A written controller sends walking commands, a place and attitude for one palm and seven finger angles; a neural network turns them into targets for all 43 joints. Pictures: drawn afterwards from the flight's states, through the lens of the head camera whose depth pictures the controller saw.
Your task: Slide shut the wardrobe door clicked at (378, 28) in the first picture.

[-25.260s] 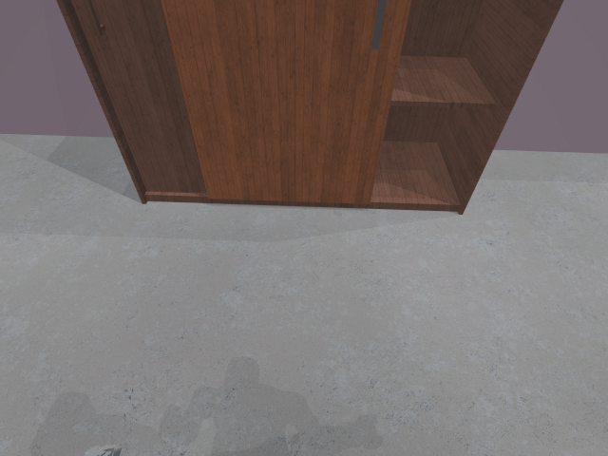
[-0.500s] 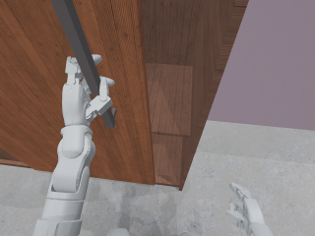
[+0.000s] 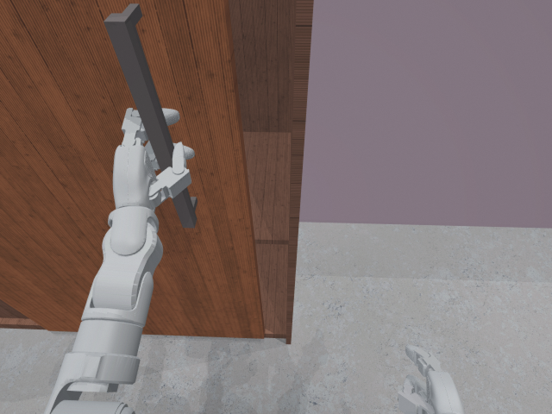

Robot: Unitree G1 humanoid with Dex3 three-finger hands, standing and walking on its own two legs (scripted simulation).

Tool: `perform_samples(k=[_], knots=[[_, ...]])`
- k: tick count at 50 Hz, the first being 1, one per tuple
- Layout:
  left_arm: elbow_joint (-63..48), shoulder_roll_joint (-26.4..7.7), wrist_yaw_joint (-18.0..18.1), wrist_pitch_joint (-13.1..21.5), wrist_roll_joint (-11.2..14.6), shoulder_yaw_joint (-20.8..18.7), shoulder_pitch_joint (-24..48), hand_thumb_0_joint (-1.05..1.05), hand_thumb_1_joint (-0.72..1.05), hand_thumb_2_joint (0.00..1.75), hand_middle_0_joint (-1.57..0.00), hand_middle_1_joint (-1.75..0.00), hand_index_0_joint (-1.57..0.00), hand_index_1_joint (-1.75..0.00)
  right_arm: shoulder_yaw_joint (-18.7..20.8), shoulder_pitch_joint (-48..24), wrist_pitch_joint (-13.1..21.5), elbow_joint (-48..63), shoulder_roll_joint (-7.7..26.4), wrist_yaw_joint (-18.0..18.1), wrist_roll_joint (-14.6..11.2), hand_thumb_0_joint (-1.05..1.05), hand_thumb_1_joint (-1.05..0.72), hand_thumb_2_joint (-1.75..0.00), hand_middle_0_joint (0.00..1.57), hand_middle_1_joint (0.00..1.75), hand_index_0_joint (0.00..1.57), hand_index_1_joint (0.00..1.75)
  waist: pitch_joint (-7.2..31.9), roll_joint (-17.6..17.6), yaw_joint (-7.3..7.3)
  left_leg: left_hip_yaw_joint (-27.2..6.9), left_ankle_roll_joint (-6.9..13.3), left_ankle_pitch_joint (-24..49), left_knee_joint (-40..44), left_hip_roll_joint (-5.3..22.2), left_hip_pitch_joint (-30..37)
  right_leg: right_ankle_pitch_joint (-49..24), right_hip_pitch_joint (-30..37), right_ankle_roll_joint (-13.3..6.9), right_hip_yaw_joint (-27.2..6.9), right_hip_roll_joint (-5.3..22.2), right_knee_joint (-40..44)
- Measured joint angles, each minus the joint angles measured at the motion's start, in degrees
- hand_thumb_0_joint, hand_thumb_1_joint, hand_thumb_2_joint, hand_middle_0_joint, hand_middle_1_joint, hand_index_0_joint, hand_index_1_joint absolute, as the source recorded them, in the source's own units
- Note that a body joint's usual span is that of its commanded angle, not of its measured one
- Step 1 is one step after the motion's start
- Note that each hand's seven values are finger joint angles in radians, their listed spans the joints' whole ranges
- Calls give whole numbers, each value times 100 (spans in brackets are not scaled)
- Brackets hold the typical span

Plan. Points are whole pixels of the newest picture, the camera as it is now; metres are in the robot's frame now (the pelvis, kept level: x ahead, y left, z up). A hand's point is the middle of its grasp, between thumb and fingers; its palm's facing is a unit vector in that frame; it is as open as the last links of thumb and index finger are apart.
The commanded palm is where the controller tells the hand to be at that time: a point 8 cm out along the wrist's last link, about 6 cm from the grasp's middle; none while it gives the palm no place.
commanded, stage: step sideways, sliding the door along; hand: left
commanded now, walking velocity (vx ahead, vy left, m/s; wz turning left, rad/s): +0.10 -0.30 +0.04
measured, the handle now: (167, 140) +0.42 +0.18 +0.18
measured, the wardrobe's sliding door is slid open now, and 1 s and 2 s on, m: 0.07 0.00 0.00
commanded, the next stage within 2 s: stop walking and hold the door there in 1.16 s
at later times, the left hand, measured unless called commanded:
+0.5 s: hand (225, 171) +0.38 +0.10 +0.17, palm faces +0.31 -0.95 -0.10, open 6.7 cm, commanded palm +0.35 +0.07 +0.17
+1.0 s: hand (247, 164) +0.39 +0.07 +0.17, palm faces +0.53 -0.85 -0.05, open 6.7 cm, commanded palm +0.35 +0.03 +0.17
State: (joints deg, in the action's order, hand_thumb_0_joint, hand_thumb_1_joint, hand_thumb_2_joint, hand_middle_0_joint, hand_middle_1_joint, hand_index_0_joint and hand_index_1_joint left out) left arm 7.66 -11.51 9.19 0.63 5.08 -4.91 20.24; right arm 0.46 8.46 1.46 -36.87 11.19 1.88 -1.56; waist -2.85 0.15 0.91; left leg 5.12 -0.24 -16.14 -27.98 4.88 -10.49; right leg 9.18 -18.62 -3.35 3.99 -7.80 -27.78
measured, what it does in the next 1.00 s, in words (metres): steps to the right: right foot, then left foot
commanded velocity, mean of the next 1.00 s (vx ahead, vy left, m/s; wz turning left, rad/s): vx -0.03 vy -0.30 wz -0.04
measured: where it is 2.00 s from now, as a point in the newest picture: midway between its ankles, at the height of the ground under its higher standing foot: outside the picture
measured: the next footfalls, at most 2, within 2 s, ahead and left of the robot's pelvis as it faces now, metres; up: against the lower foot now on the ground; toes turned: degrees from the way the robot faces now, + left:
right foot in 0.12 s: +0.08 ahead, -0.07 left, +0.00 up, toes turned +0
left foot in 0.32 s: +0.02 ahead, +0.07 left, +0.00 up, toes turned +11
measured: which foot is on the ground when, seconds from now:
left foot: down 0.00-0.16, up 0.18-0.30, down 0.32-1.00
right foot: down 0.00-0.00, up 0.02-0.10, down 0.12-0.58, up 0.60-0.80, down 0.82-1.00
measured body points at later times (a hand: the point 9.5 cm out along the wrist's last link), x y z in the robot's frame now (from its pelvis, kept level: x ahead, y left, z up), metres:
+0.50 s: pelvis +0.00 -0.09 +0.00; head +0.03 -0.11 +0.44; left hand +0.36 +0.15 +0.18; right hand +0.20 -0.29 -0.12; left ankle -0.04 +0.10 -0.72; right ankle +0.04 -0.08 -0.73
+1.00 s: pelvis +0.04 -0.21 +0.00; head +0.10 -0.21 +0.44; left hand +0.36 +0.11 +0.17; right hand +0.26 -0.41 -0.11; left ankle -0.01 +0.04 -0.71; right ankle +0.06 -0.35 -0.73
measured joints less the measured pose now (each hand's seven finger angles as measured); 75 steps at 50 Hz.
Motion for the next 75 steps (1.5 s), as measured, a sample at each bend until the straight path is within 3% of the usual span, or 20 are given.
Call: perform_samples(k=[2,6,11,13,16,18,21,26,28,30,32,34,41,44,49,56,64,68,73,75], knots=[[171,-55,-50,-1,17,-3,138,3,78,83,-41,-140,-10,-136,47,26,-72,20,-11,-11,37,1,-90,-90,20,30,20,30,-43,-84,27,2,-280,-53,-94,17,16,424,-157,344,-67,80,-609],[425,-43,-108,-80,-4,-38,337,2,78,83,-40,-140,-9,-136,83,123,-152,41,56,-77,44,1,-90,-90,20,30,20,30,-174,130,136,-157,-533,-198,-362,256,55,542,195,363,-113,341,-638],[769,-5,2,-87,-67,-55,595,2,80,85,-37,-140,-7,-135,18,100,-198,-151,-31,-56,-104,1,-90,-90,20,30,20,30,-199,172,160,-440,-157,-503,-883,342,-206,368,429,-547,196,140,-179],[845,57,91,-46,-45,-22,592,3,80,85,-36,-140,-8,-135,1,116,-130,-219,-20,-25,-128,1,-90,-90,20,30,20,30,-115,132,189,-444,-8,-815,-860,114,-229,230,464,-422,192,157,95],[815,64,160,-16,18,59,558,3,80,86,-35,-140,-9,-134,-11,152,-38,-194,40,6,-93,1,-90,-90,20,30,20,30,10,173,213,-225,97,125,-18,53,75,171,352,-205,234,80,137],[842,-3,112,14,73,100,613,3,80,86,-35,-140,-8,-134,25,122,-110,-141,13,-14,-67,1,-90,-90,20,30,20,30,-35,80,260,-201,-238,25,-12,62,107,365,180,204,181,120,-268],[825,-35,34,-32,81,102,672,2,80,85,-35,-140,-7,-134,40,114,-207,-7,13,-58,-17,1,-90,-90,20,30,20,30,-160,99,284,-310,-487,-179,-165,113,143,618,235,356,129,146,-493],[789,20,17,-108,31,77,759,2,80,86,-36,-140,-7,-133,37,-31,-275,-41,-31,-102,-152,1,-90,-90,20,30,20,30,-297,126,338,-398,-160,-517,-1042,197,-202,365,579,-712,352,-23,18],[747,69,73,-27,19,86,687,2,79,86,-36,-140,-8,-132,51,-125,-196,-126,-45,-100,-192,1,-90,-90,20,30,20,30,-311,124,376,-277,-19,-989,-905,108,-193,202,604,-17,322,-41,193],[539,11,137,10,71,69,559,2,79,87,-36,-140,-9,-133,46,-229,-108,-48,4,-66,-46,1,-90,-90,20,30,20,30,-335,308,341,-60,207,237,66,301,37,87,-42,735,340,-157,-965],[465,-39,33,23,112,67,614,2,79,86,-37,-140,-8,-133,164,-271,-153,110,1,-92,54,1,-90,-90,20,30,20,30,-514,352,325,-119,-146,432,28,438,60,776,-633,718,2,-59,-2819],[490,34,-49,57,50,109,678,2,79,86,-37,-140,-9,-132,211,-202,-186,166,23,-159,57,1,-90,-90,20,30,20,30,-537,382,390,-232,-340,178,-25,568,55,1216,-807,652,-274,223,-3363],[364,-189,-27,86,80,-156,896,2,78,87,-39,-140,-11,-129,54,-84,27,253,-113,-355,-123,1,-90,-90,20,30,20,30,-763,350,752,-498,-861,-287,-589,1190,53,306,242,641,-334,1105,-1029],[299,-321,59,235,92,-564,845,2,76,87,-41,-140,-9,-129,27,-283,120,117,-166,-357,-184,1,-90,-90,20,30,20,30,-933,441,586,-742,-686,-255,-1000,1410,-121,771,592,726,-51,957,-711],[160,-314,167,259,117,-965,504,1,76,88,-41,-140,-7,-134,184,-292,128,-28,35,-211,-165,1,-90,-90,20,30,20,30,-802,258,299,-566,-179,416,-1014,1199,-405,842,473,589,49,1173,-708],[-185,-275,135,242,158,-1081,82,1,77,86,-39,-140,-6,-135,452,16,215,139,405,-161,-129,1,-90,-90,20,30,20,30,-690,277,309,18,-498,537,-452,1400,-86,767,619,598,23,1112,-343],[-405,-355,150,292,108,-1191,-230,0,77,86,-41,-140,-4,-135,360,117,314,319,252,-289,-115,1,-90,-90,20,30,20,30,-621,214,327,312,-580,673,-211,1560,112,690,729,530,-29,980,-120],[-136,-839,-156,694,-32,-1480,-636,-5,71,83,-42,-140,-9,-135,249,-61,264,259,122,-220,-66,1,-90,-90,20,30,20,30,-464,312,132,373,-492,614,-324,1666,11,718,623,484,-80,887,-148],[-101,-941,-227,713,-42,-1509,-966,-6,67,81,-44,-140,-16,-136,176,-116,199,192,278,51,-98,1,-90,-90,20,30,20,30,-169,350,9,87,-151,-176,-698,704,-296,674,261,585,-337,1096,-374],[-231,-942,-170,584,1,-1429,-1008,-6,67,81,-44,-140,-17,-136,176,-97,181,167,281,140,-95,1,-90,-90,20,30,20,30,-122,366,-13,223,-313,43,-355,669,-84,644,133,658,-340,1096,-650]])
